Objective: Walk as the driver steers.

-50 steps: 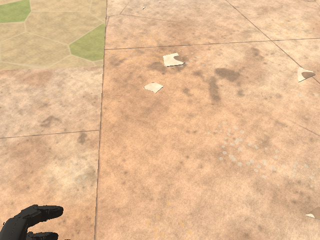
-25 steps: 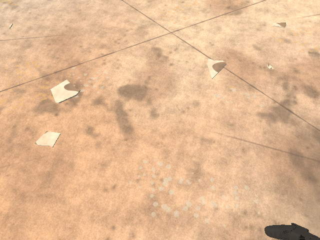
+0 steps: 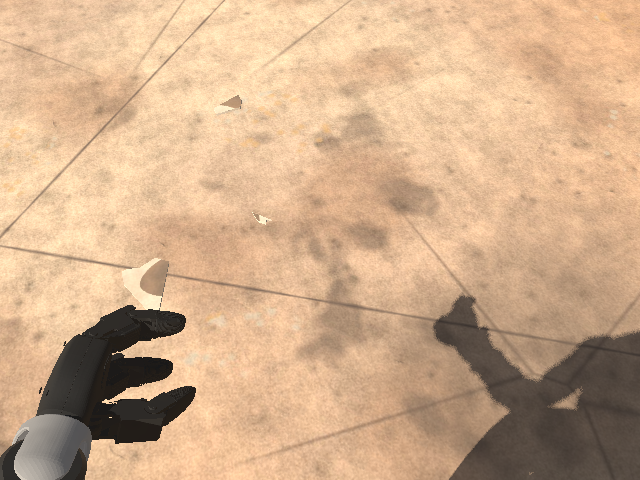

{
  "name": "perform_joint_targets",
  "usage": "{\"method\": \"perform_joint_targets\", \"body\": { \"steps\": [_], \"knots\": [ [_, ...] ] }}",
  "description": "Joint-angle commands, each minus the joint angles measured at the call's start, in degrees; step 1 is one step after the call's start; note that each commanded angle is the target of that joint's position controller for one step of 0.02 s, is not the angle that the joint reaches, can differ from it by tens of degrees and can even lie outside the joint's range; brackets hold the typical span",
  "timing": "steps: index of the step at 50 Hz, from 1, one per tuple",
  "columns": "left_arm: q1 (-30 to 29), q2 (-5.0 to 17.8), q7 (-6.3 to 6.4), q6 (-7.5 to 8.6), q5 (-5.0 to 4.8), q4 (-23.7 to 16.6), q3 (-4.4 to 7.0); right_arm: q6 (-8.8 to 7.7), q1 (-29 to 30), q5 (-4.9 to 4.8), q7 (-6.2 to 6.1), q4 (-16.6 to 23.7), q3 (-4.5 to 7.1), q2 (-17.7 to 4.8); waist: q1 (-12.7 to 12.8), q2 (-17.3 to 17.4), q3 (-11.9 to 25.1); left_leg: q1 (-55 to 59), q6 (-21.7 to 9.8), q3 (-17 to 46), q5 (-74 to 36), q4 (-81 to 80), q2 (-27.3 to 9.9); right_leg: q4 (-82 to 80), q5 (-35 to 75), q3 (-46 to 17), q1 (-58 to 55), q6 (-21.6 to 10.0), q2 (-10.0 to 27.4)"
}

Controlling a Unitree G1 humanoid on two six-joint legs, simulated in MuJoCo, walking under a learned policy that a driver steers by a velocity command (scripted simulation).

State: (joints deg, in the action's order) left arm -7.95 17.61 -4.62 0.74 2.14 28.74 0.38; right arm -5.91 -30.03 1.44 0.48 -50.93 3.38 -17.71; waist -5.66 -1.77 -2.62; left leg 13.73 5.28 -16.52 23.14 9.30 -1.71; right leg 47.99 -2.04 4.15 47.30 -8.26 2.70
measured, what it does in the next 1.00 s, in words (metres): walks ahead, turning right: right foot, then left foot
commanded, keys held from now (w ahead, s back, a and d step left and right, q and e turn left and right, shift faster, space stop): w+shift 0.20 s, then shift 0.22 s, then e+shift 0.58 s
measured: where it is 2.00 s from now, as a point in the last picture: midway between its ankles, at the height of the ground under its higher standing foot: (528, 266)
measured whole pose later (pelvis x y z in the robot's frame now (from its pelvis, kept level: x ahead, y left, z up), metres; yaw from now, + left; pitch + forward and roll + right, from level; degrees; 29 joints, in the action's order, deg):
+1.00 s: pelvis +0.60 -0.10 +0.01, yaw -34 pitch +0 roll +1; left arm 10.4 14.7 -0.9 -2.8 1.1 37.9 3.7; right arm 3.3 -9.9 1.2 0.0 -39.7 3.1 -16.6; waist 0.5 3.3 -2.7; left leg -22.3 3.2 -12.6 30.9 52.1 -8.5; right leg 38.9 -17.4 2.2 21.9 -3.7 -1.1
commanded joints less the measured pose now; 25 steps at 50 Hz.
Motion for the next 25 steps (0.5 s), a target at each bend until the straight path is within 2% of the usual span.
{"method": "perform_joint_targets", "body": {
  "steps": [1, 2, 3, 4, 5, 6, 7, 8, 10, 11, 13, 14, 16, 18, 19, 20, 21, 22, 23, 24, 25],
  "knots": [
    [12.3, 3.6, 0.84, 1.18, 0.14, 3.0, 1.34, 0.09, 4.6, -0.28, -0.67, 5.3, 2.27, -12.5, 11.3, 8.7, 2.2, -13.6, -8.9, 1.5, -76.7, 10.4, -11.7, -5.2, -3.7, 4.6, -29.1, -2.9, -8.2],
    [24.5, 5.5, 1.59, 1.44, 0.21, 6.9, 2.57, 0.81, 6.4, -0.16, -1.13, 6.0, 2.54, -13.9, 17.3, 10.3, 8.5, -16.0, -9.2, 2.3, -80.7, 23.8, -12.8, -6.1, -5.8, 3.1, -42.3, -4.3, -10.0],
    [35.3, 8.3, 2.39, 1.3, 0.26, 10.7, 4.25, 1.44, 9.5, -0.2, -1.49, 7.2, 2.61, -14.1, 22.9, 9.7, 12.4, -22.4, -8.6, 1.6, -72.0, 41.4, -10.8, -12.8, -5.4, -1.0, -55.2, -5.2, -8.6],
    [31.9, 13.0, 3.28, 0.87, 0.55, 11.1, 5.85, 1.93, 5.4, 1.28, -0.78, 8.2, 1.25, -6.1, 15.3, -1.0, 13.7, -36.8, -7.8, 4.2, -8.6, 62.8, -4.8, -9.2, -10.7, -14.2, -65.2, -4.4, 1.2],
    [29.1, 18.1, 3.58, 0.5, 0.69, 8.0, 6.86, 1.74, 0.5, -1.98, -0.17, 13.9, -0.03, -4.1, 10.4, -14.3, 27.8, -54.5, -5.8, 12.9, 7.9, 84.4, 1.0, -19.6, -10.1, -47.3, -79.9, -14.3, 16.6],
    [31.2, 15.6, 4.44, -0.05, 0.5, 7.6, 7.0, 0.52, 8.5, -1.45, -0.41, 15.4, 0.11, -7.3, 13.3, -3.7, 27.3, -58.1, -6.5, 19.0, -1.2, 84.6, -0.6, -27.3, -14.0, -48.9, -75.7, -12.1, 13.3],
    [29.2, 13.5, 4.92, 0.7, -0.15, 9.9, 6.63, 0.24, 11.2, -1.79, -0.52, 14.9, -0.23, -6.6, 11.3, 0.2, 17.0, -59.9, -6.5, 18.6, -4.7, 80.7, -2.6, -29.0, -12.0, -41.8, -66.5, -11.4, 12.5],
    [27.8, 10.5, 5.15, 1.82, -0.04, 11.2, 5.91, 0.27, 11.8, -1.1, -0.66, 13.7, -0.84, -5.3, 8.8, 4.6, 9.9, -57.7, -6.4, 18.2, -5.9, 75.4, -4.8, -29.7, -6.7, -35.6, -56.0, -9.6, 10.3],
    [26.4, 5.8, 5.6, 3.55, -0.48, 12.8, 4.23, 2.21, 10.5, 0.81, 0.03, 12.8, -1.46, -3.5, 4.4, 5.6, 5.4, -49.9, -6.1, 19.1, -4.9, 68.9, -7.1, -31.7, 0.7, -27.6, -41.8, -8.4, 6.6],
    [26.3, 4.2, 5.61, 4.14, -1.09, 13.5, 3.58, 3.06, 10.5, 0.99, 0.43, 12.8, -1.67, -2.6, 3.2, 4.4, 4.0, -48.8, -5.3, 18.8, -3.7, 65.6, -7.5, -33.3, 7.4, -25.5, -38.7, -8.6, 6.2],
    [28.1, 3.2, 5.14, 5.14, -2.03, 15.4, 3.06, 3.52, 14.8, 1.19, 0.82, 13.9, -1.96, -1.5, 3.2, 4.4, -0.5, -49.3, -4.3, 16.6, -3.1, 56.0, -7.3, -34.5, 26.8, -18.7, -35.5, -7.4, 4.3],
    [28.3, 3.8, 4.81, 5.4, -2.05, 16.1, 3.14, 3.39, 17.6, 1.04, 0.97, 14.9, -2.45, -0.4, 3.3, 3.4, -2.0, -48.4, -4.5, 14.7, -7.3, 49.9, -6.1, -34.9, 34.8, -14.4, -33.8, -6.3, 2.0],
    [27.5, 3.9, 4.25, 5.73, -2.3, 17.0, 3.15, 2.65, 20.1, 0.58, 1.4, 15.2, -3.41, 1.6, 3.9, 1.5, -1.1, -40.7, -5.6, 11.2, -20.2, 35.6, -2.8, -35.1, 39.2, -7.2, -31.4, -2.9, -3.2],
    [31.0, 4.2, 4.0, 6.12, -2.99, 19.1, 3.2, 2.21, 21.6, -0.02, 1.27, 14.5, -3.55, 1.7, 6.4, -0.2, 0.8, -35.6, -6.8, 9.5, -33.0, 27.3, 0.7, -35.5, 38.7, -7.2, -35.1, -1.2, -2.6],
    [32.2, 4.6, 4.14, 6.24, -3.08, 19.9, 3.22, 2.14, 21.7, -0.14, 1.0, 14.1, -3.32, 0.8, 6.7, -0.4, 1.4, -34.2, -7.7, 9.4, -35.6, 25.0, 2.0, -34.6, 39.9, -7.6, -37.9, -0.1, -1.8],
    [32.8, 5.3, 4.44, 6.25, -2.85, 20.5, 3.38, 1.99, 20.7, 0.01, 0.68, 13.5, -2.98, -0.3, 6.3, -0.9, 2.2, -32.2, -8.5, 9.5, -35.9, 23.3, 3.5, -32.0, 42.1, -8.1, -40.5, 1.0, -1.1],
    [32.7, 6.3, 4.9, 6.08, -2.4, 20.8, 3.67, 1.72, 17.1, 0.48, 0.33, 12.1, -2.39, -1.9, 4.8, -1.5, 3.9, -28.6, -9.2, 10.2, -34.6, 22.5, 5.1, -27.6, 44.7, -8.9, -42.7, 2.3, -0.3],
    [31.5, 7.5, 5.36, 5.63, -2.18, 20.9, 4.03, 1.23, 11.1, 1.03, -0.1, 10.0, -1.64, -3.6, 1.7, -2.0, 5.9, -22.2, -9.8, 12.1, -34.2, 21.6, 5.4, -19.9, 45.8, -10.2, -42.9, 3.5, -0.2],
    [28.6, 8.5, 5.71, 5.13, -2.66, 20.6, 4.24, 0.43, 3.9, 1.54, -0.5, 7.8, -1.08, -4.7, -3.2, -1.4, 7.2, -15.6, -10.6, 14.6, -41.2, 16.1, 2.5, -8.6, 39.7, -9.7, -41.5, 4.5, -2.0],
    [28.9, 6.4, 6.07, 4.64, -3.18, 19.2, 3.95, -0.08, -0.3, 1.87, -0.96, 6.4, -0.03, -9.1, -4.3, 4.7, 10.7, -7.5, -12.7, 20.9, -72.0, 18.9, -7.6, 11.0, 11.7, -6.6, -35.8, 5.8, -8.1],
    [42.9, -1.3, 6.81, 3.55, -5.89, 18.5, 2.68, 0.13, 1.8, 2.12, -0.18, 8.5, 0.2, -10.9, 4.0, 17.4, 25.4, 10.9, -23.9, 39.6, -102.9, 28.4, -29.1, 35.7, -39.2, -10.1, -20.7, 7.9, -14.4]
  ]
}}
Next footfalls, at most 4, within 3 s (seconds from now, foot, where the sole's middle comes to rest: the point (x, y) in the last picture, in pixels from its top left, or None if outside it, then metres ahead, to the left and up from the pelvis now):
0.08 right None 0.29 -0.07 -0.75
0.46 left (309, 351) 0.71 0.00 -0.75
0.94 right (409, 379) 0.62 -0.21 -0.75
1.36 left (357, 296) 0.84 -0.13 -0.75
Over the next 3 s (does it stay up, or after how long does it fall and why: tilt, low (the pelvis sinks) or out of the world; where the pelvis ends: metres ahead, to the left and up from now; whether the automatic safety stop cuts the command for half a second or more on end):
stays up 0.71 -1.19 0.02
